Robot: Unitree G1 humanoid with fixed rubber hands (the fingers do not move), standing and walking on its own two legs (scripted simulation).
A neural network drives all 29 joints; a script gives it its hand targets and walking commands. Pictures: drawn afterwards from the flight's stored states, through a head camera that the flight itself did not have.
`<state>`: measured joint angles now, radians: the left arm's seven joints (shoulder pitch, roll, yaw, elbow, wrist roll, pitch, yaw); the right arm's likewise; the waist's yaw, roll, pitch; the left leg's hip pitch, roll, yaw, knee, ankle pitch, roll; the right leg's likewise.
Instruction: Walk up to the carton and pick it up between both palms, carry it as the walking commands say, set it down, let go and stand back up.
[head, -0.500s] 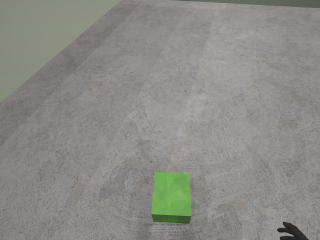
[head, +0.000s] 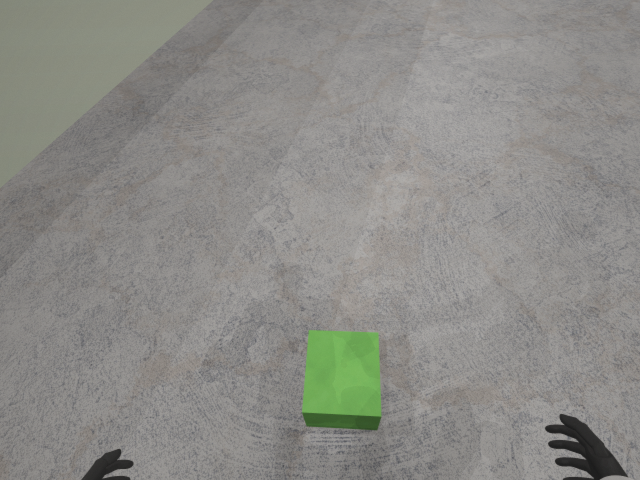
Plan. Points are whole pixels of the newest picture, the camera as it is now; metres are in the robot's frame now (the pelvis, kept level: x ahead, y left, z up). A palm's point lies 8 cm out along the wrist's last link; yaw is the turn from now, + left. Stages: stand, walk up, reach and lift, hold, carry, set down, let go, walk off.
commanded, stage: reach and lift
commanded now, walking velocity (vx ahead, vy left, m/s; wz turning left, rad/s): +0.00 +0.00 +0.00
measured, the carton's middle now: (342, 379) +0.46 +0.01 -0.69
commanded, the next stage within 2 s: none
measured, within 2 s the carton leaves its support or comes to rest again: neither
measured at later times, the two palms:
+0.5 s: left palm (160, 411) +0.23 +0.28 -0.12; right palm (534, 398) +0.25 -0.27 -0.13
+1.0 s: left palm (211, 337) +0.36 +0.24 -0.15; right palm (497, 350) +0.34 -0.26 -0.18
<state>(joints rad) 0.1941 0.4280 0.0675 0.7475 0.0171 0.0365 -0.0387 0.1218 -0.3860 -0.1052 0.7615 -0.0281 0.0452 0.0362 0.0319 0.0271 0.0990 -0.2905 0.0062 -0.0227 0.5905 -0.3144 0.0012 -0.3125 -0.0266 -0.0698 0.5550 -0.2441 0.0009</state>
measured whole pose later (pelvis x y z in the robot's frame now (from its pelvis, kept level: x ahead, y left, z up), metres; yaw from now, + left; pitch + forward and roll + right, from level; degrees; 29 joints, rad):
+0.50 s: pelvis +0.06 -0.02 -0.02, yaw +1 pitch +12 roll +1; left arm -0.02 0.38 0.09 0.69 0.02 0.04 -0.10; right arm 0.01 -0.21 -0.15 0.63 -0.03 0.06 -0.03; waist 0.03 -0.02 0.11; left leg -0.55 0.01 -0.04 0.77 -0.39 -0.02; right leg -0.59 -0.02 -0.07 0.79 -0.37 -0.02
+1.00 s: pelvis -0.01 +0.00 -0.07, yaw +0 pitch +33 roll -1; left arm -0.52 0.27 0.09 0.68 -0.08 0.09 0.03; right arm -0.48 -0.31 -0.24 0.73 0.05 0.05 0.02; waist 0.03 0.05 -0.08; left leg -1.17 0.00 -0.03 0.95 -0.36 0.00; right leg -1.18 -0.02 -0.03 0.90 -0.30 0.00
